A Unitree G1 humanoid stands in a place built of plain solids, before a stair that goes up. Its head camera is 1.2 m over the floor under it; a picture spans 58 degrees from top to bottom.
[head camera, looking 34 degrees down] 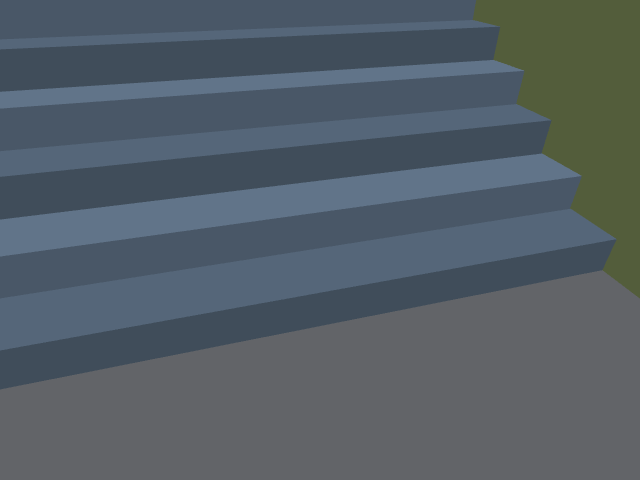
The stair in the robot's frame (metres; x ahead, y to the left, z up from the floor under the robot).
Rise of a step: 0.17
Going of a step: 0.27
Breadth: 3.94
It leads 15 degrees to the left of straight ahead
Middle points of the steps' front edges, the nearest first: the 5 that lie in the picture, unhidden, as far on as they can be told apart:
1.02 0.62 0.17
1.28 0.69 0.34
1.55 0.77 0.51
1.81 0.84 0.68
2.08 0.91 0.85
